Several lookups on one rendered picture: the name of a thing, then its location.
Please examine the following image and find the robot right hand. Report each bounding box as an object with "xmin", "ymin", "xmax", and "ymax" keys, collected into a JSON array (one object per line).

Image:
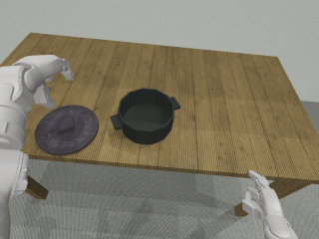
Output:
[{"xmin": 242, "ymin": 170, "xmax": 284, "ymax": 222}]

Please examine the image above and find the robot right forearm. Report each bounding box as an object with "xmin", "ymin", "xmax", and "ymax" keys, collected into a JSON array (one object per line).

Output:
[{"xmin": 263, "ymin": 214, "xmax": 298, "ymax": 239}]

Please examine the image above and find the lid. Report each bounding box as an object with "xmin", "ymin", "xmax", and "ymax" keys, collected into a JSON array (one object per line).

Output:
[{"xmin": 34, "ymin": 105, "xmax": 99, "ymax": 155}]

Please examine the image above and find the table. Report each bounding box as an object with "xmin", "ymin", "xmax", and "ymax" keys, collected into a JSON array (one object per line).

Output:
[{"xmin": 0, "ymin": 32, "xmax": 319, "ymax": 217}]

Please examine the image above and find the pot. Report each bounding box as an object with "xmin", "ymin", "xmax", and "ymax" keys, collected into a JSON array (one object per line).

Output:
[{"xmin": 110, "ymin": 88, "xmax": 180, "ymax": 144}]

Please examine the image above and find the robot left upper arm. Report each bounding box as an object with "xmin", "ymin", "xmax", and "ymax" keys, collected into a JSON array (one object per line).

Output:
[{"xmin": 0, "ymin": 148, "xmax": 29, "ymax": 239}]

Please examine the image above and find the robot left hand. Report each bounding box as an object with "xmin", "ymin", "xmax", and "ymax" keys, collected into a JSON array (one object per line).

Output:
[{"xmin": 17, "ymin": 55, "xmax": 74, "ymax": 109}]

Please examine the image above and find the knob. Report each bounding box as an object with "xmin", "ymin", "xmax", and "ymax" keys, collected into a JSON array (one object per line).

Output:
[{"xmin": 57, "ymin": 117, "xmax": 75, "ymax": 133}]

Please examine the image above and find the robot left forearm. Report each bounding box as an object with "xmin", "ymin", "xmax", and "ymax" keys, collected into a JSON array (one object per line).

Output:
[{"xmin": 0, "ymin": 61, "xmax": 44, "ymax": 151}]

